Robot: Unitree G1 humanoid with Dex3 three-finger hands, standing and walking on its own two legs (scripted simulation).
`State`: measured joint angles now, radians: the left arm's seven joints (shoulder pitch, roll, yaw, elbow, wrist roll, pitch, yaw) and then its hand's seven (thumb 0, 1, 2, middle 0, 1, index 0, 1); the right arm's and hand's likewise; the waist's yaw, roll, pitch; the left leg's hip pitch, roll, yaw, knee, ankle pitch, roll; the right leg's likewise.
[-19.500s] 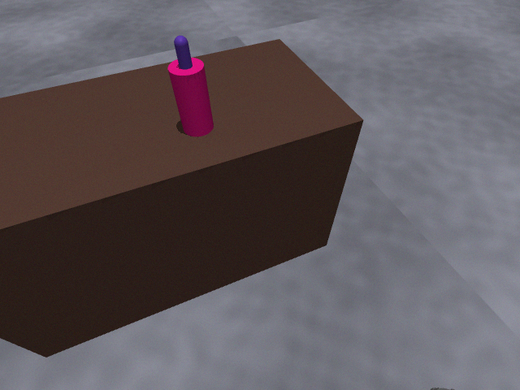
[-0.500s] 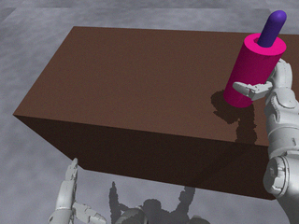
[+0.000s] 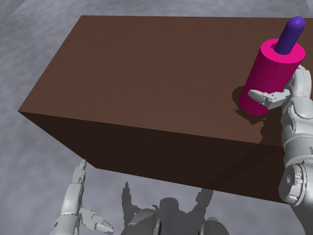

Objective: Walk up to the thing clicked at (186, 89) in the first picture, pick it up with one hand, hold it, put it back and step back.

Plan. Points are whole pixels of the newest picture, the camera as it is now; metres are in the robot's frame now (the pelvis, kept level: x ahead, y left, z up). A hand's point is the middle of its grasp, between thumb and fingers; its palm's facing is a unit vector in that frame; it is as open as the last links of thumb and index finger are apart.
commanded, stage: lower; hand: right
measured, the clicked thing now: (271, 70) +0.49 -0.18 +0.11
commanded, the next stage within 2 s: loosen in 0.18 s
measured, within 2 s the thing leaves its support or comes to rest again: rests again in 1.02 s
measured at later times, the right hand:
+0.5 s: hand (269, 83) +0.49 -0.20 +0.06, palm faces +0.11 +0.99 -0.01, open 11.5 cm
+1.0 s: hand (276, 72) +0.50 -0.20 +0.09, palm faces +0.12 +0.99 +0.02, open 16.1 cm
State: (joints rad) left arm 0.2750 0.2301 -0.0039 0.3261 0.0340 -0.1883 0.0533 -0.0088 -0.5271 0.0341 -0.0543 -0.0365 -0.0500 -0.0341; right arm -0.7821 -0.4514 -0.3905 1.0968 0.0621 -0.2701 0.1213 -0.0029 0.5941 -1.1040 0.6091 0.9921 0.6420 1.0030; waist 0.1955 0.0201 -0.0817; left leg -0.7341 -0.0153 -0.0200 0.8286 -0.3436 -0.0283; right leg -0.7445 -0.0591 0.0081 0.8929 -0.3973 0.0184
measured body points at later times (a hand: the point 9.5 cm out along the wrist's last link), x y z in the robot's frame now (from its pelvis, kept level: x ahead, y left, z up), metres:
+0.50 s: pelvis -0.01 -0.01 -0.02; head +0.09 -0.04 +0.42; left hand +0.15 +0.25 -0.03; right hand +0.48 -0.25 +0.06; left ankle +0.03 +0.14 -0.69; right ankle +0.02 -0.13 -0.69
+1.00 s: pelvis -0.01 +0.00 -0.02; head +0.08 -0.03 +0.42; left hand +0.14 +0.26 -0.04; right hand +0.49 -0.25 +0.09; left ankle +0.03 +0.14 -0.69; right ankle +0.02 -0.13 -0.69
